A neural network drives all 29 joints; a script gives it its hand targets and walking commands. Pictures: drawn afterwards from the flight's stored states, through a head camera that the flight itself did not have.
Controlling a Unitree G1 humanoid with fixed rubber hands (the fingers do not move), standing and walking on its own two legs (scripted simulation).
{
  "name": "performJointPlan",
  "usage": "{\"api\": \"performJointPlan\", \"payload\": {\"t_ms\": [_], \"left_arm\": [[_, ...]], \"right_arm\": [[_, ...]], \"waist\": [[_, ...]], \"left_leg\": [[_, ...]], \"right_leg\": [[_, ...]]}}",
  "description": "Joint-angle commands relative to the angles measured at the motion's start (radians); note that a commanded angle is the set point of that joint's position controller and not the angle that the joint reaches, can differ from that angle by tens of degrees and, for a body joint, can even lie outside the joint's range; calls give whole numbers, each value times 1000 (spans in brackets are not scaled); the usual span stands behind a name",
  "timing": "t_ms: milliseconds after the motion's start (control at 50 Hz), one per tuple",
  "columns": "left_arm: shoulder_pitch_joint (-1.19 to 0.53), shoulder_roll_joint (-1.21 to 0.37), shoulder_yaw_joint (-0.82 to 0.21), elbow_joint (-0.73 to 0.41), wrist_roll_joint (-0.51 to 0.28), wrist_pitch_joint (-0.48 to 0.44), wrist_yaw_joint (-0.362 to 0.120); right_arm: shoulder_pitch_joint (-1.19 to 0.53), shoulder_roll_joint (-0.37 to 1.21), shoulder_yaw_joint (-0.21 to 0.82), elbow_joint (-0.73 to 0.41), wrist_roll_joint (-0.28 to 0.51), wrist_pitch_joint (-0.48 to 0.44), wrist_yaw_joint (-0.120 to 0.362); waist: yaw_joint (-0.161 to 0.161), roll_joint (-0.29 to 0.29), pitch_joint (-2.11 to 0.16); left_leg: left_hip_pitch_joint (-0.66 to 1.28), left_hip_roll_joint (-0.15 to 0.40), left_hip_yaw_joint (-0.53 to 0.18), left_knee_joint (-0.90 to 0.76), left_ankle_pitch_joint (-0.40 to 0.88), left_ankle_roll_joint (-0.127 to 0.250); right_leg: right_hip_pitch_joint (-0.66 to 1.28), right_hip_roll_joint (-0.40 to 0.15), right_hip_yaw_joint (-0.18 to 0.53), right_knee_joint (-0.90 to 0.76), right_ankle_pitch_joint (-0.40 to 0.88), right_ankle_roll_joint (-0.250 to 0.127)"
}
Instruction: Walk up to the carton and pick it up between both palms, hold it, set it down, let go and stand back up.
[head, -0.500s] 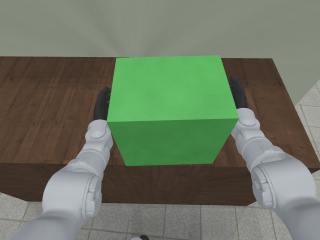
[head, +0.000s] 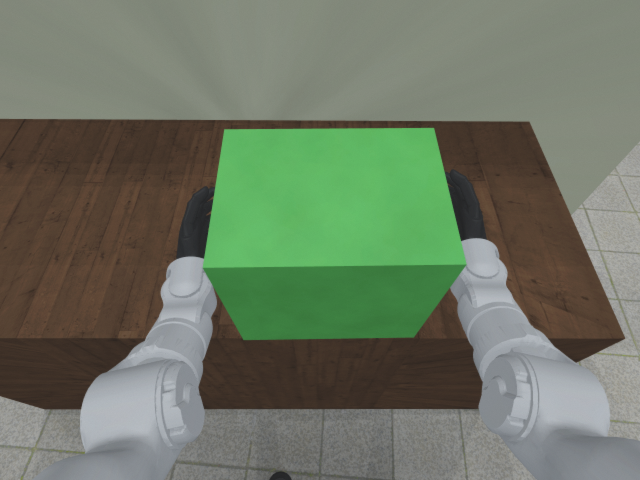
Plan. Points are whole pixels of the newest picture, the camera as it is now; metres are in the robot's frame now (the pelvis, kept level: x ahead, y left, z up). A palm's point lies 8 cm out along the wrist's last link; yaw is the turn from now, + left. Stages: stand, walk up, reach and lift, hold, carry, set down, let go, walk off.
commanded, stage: reach and lift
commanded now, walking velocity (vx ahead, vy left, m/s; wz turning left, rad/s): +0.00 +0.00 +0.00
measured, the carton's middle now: (329, 244) +0.42 -0.01 -0.01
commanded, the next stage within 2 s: none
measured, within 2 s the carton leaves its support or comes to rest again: leaves its support in 0.38 s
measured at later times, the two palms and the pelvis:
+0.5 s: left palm (190, 258) +0.39 +0.17 +0.03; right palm (468, 234) +0.39 -0.19 +0.05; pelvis +0.01 +0.00 +0.01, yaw -1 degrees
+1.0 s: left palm (179, 234) +0.40 +0.17 +0.07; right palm (476, 219) +0.39 -0.18 +0.08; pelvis +0.01 +0.00 +0.01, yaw -1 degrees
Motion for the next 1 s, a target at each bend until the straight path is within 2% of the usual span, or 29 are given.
{"api": "performJointPlan", "payload": {"t_ms": [0,60,120,160,220,240,260,280,300,320,400,420,440,460,520,540,580,620,640,700,740,820,840,880,920,980], "left_arm": [[-435,-502,-183,-108,119,15,-123],[-410,-515,-181,-130,130,27,-119],[-397,-530,-193,-159,130,23,-108],[-393,-539,-196,-176,127,15,-106],[-403,-568,-220,-206,118,-3,-101],[-393,-574,-222,-204,125,-8,-99],[-400,-571,-225,-219,120,-18,-101],[-400,-575,-231,-217,121,-28,-100],[-411,-579,-230,-229,114,-43,-99],[-421,-588,-242,-226,113,-54,-98],[-383,-588,-249,-213,125,-59,-101],[-409,-588,-255,-235,118,-61,-104],[-420,-578,-259,-228,116,-61,-103],[-392,-572,-251,-214,123,-46,-105],[-460,-574,-262,-265,111,-43,-97],[-491,-586,-278,-290,104,-41,-93],[-478,-561,-288,-313,99,-9,-87],[-529,-571,-299,-334,84,4,-85],[-515,-556,-302,-333,81,19,-81],[-547,-564,-321,-358,61,53,-78],[-527,-564,-328,-374,58,75,-75],[-481,-585,-353,-419,37,136,-82],[-440,-597,-367,-423,37,157,-81],[-433,-607,-374,-453,30,183,-88],[-377,-619,-396,-474,20,205,-92],[-334,-622,-410,-519,21,244,-97]], "right_arm": [[-359,514,215,-30,-142,-44,173],[-346,533,222,-39,-155,-49,172],[-349,533,243,-59,-151,-68,171],[-344,540,245,-71,-151,-79,167],[-359,550,269,-82,-146,-119,160],[-361,544,274,-79,-150,-134,156],[-366,549,281,-80,-151,-150,153],[-364,554,289,-81,-154,-165,150],[-381,556,302,-97,-151,-187,146],[-397,553,307,-94,-150,-206,142],[-372,552,324,-67,-157,-229,125],[-387,552,320,-67,-160,-236,125],[-388,549,314,-60,-152,-239,125],[-371,537,311,-33,-149,-226,123],[-419,540,279,-59,-165,-222,122],[-428,537,267,-60,-164,-218,125],[-403,536,278,-46,-146,-173,124],[-452,534,268,-92,-137,-163,125],[-436,529,267,-79,-129,-144,127],[-454,529,264,-104,-121,-106,132],[-440,528,290,-114,-94,-83,139],[-416,524,349,-156,-34,-33,137],[-391,524,382,-161,-6,-15,135],[-379,524,413,-179,21,9,132],[-371,526,475,-230,63,16,131],[-356,521,541,-271,125,44,125]], "waist": [[10,24,-413],[20,4,-431],[31,20,-460],[33,9,-481],[40,10,-497],[38,15,-511],[38,-6,-523],[35,5,-535],[48,-3,-548],[42,-8,-562],[41,-16,-506],[29,-24,-523],[36,-12,-517],[28,-12,-461],[28,-8,-483],[19,18,-497],[25,13,-452],[24,29,-495],[27,35,-478],[27,26,-493],[35,30,-493],[32,11,-449],[35,18,-431],[32,-9,-413],[44,-15,-412],[53,-13,-380]], "left_leg": [[463,9,22,10,255,-30],[464,12,24,0,285,-25],[496,11,35,6,349,-33],[494,12,36,3,361,-36],[519,15,40,20,436,-52],[520,13,42,21,438,-52],[510,14,38,14,443,-52],[502,13,38,13,453,-55],[490,12,42,16,469,-55],[490,13,40,15,474,-57],[470,7,41,-3,428,-50],[469,5,42,-13,401,-52],[468,7,39,-21,372,-49],[471,3,39,-29,335,-46],[458,0,51,-62,231,-37],[467,-1,52,-69,209,-44],[479,-2,46,-70,189,-31],[467,-6,56,-79,144,-33],[463,-9,51,-87,114,-30],[460,-10,54,-100,70,-26],[476,-11,54,-97,95,-22],[554,-7,41,-87,180,-29],[589,-7,36,-75,229,-32],[628,-2,28,-64,298,-35],[657,-8,21,-49,386,-37],[679,-9,14,-52,428,-39]], "right_leg": [[70,-25,-45,-55,323,31],[100,-25,-38,-62,360,31],[111,-20,-41,-63,408,27],[130,-21,-44,-67,433,32],[140,-16,-51,-60,502,25],[151,-19,-46,-64,516,28],[168,-18,-50,-63,536,29],[192,-20,-46,-59,559,29],[210,-20,-50,-49,598,32],[218,-20,-51,-48,613,31],[238,-22,-47,-66,599,37],[236,-24,-44,-72,570,37],[228,-22,-44,-78,535,30],[227,-23,-41,-94,487,25],[200,-24,-44,-114,359,27],[171,-24,-44,-127,308,22],[169,-25,-34,-137,272,14],[162,-28,-32,-140,209,13],[160,-29,-29,-144,184,10],[155,-34,-28,-145,134,9],[161,-29,-25,-145,146,5],[204,-15,-28,-154,188,10],[210,-9,-26,-153,212,11],[217,-3,-29,-158,256,14],[254,3,-24,-153,345,19],[292,5,-13,-153,392,25]]}}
